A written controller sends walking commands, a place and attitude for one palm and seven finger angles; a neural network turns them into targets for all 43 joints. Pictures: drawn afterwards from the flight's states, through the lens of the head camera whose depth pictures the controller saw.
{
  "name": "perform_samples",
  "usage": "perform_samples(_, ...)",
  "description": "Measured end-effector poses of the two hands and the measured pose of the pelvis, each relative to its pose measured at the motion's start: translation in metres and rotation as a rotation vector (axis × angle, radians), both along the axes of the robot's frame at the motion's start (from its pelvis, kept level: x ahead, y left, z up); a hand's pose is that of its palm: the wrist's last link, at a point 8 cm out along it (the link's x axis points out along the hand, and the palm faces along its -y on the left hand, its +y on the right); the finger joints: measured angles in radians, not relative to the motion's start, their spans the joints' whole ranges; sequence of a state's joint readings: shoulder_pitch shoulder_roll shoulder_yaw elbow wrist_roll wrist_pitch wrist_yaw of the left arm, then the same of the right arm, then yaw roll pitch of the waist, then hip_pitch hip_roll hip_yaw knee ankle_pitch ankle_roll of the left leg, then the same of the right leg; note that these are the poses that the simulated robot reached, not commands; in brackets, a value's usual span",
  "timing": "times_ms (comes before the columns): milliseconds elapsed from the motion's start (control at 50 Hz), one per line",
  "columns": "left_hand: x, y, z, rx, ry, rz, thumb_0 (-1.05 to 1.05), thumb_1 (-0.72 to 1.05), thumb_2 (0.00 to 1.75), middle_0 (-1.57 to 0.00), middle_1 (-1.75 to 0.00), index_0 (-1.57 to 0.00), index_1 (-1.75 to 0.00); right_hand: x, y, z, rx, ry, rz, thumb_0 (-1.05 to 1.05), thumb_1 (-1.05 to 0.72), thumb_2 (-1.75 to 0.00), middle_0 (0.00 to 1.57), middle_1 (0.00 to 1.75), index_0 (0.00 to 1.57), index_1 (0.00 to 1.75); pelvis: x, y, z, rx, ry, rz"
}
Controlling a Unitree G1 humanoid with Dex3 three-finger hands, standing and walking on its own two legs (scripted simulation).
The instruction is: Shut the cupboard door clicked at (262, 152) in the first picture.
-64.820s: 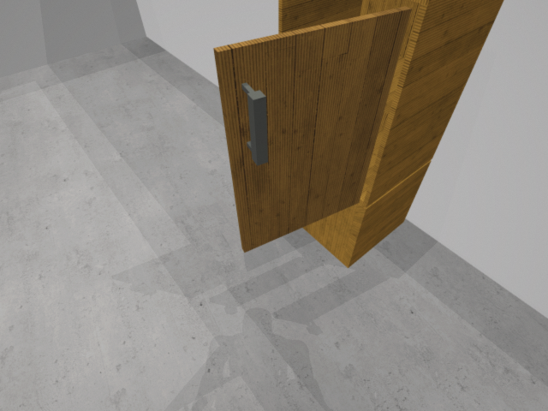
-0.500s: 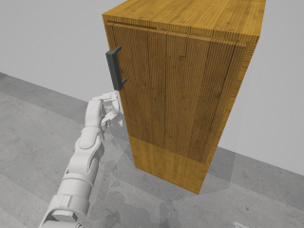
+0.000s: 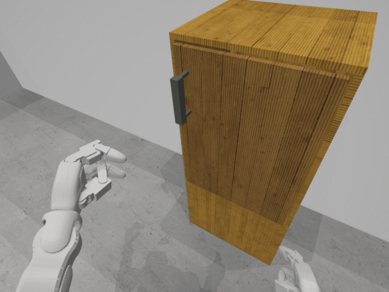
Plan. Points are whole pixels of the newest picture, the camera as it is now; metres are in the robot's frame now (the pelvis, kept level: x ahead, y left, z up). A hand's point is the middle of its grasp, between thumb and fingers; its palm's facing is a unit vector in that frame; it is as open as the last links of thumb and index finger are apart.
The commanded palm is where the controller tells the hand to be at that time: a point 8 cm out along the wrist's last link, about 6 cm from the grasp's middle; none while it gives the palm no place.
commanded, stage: draw the hand back to the body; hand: left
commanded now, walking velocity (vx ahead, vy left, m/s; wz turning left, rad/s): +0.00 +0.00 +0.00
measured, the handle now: (183, 98) +0.60 +0.11 +0.10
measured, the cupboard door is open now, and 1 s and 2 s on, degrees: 0 0 0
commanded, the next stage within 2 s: step back with the hand held close in 0.70 s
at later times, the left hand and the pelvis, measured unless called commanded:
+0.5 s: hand (44, 207) +0.19 +0.27 +0.15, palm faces +0.49 -0.78 -0.38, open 7.1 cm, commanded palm +0.15 +0.30 +0.17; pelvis +0.01 +0.00 +0.00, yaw +0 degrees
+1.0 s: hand (54, 206) +0.20 +0.26 +0.15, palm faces +0.42 -0.80 -0.43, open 7.4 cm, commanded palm +0.14 +0.30 +0.17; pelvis +0.00 +0.00 +0.00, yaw +0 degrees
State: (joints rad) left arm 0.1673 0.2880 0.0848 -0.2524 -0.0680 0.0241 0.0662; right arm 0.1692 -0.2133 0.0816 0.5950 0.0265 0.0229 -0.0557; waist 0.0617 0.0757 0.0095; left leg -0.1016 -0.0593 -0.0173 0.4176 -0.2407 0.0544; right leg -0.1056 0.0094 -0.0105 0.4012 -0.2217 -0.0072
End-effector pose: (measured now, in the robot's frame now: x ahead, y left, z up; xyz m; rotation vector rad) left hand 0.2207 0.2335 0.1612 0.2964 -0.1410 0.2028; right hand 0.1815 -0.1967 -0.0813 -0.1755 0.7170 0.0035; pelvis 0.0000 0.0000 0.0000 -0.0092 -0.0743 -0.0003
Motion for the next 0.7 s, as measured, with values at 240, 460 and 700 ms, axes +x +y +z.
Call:
perform_samples(240,-0.037,0.046,-0.005,0.075,0.063,0.157,0.01,0.89,0.90,-0.55,-0.68,-0.55,-0.68,-0.008,-0.014,-0.004,-0.014,0.039,-0.057,0.01,-0.91,-0.90,0.20,0.30,0.20,0.30,0.011,0.000,0.000,-0.004,0.008,-0.013)
perform_samples(460,-0.074,0.073,0.015,0.144,0.005,0.317,0.01,0.89,0.90,-0.28,-0.39,-0.28,-0.39,0.009,-0.026,0.003,-0.049,-0.033,-0.046,0.01,-0.91,-0.90,0.20,0.30,0.20,0.30,0.010,-0.001,0.000,-0.004,0.001,0.003)
perform_samples(700,-0.064,0.053,0.010,0.112,-0.002,0.245,0.01,0.89,0.90,-0.21,-0.31,-0.21,-0.31,0.007,-0.021,0.008,-0.028,-0.067,-0.045,0.01,-0.91,-0.90,0.20,0.30,0.20,0.30,0.009,-0.008,0.000,-0.002,-0.003,-0.006)
